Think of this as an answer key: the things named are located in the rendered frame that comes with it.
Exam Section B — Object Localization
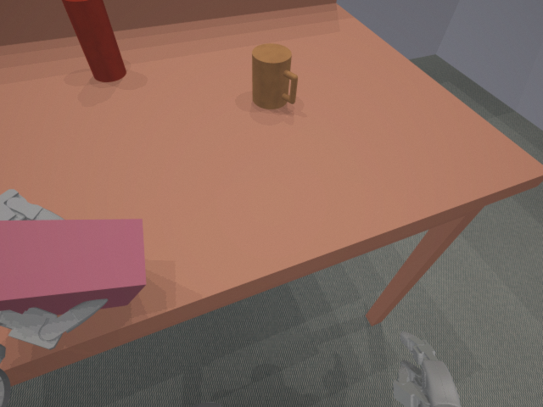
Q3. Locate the left robot hand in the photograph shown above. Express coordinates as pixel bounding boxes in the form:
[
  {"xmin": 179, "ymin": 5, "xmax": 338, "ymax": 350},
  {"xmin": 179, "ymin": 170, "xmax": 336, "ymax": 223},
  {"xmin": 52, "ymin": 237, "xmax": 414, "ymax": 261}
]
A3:
[{"xmin": 0, "ymin": 189, "xmax": 108, "ymax": 350}]

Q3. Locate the right robot hand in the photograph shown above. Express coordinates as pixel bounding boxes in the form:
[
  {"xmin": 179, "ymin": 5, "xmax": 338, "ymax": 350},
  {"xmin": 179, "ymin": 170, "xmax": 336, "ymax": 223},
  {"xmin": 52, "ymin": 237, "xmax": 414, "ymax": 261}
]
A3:
[{"xmin": 393, "ymin": 331, "xmax": 461, "ymax": 407}]

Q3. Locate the table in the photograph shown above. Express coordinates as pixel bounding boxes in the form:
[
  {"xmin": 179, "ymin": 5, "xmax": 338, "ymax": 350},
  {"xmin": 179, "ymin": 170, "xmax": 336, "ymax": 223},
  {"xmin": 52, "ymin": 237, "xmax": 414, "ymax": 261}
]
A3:
[{"xmin": 0, "ymin": 0, "xmax": 543, "ymax": 387}]

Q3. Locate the sponge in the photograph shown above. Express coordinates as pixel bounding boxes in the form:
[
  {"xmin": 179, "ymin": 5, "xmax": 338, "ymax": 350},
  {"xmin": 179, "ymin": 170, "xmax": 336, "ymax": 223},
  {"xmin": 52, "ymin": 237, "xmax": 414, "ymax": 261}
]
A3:
[{"xmin": 0, "ymin": 219, "xmax": 146, "ymax": 315}]

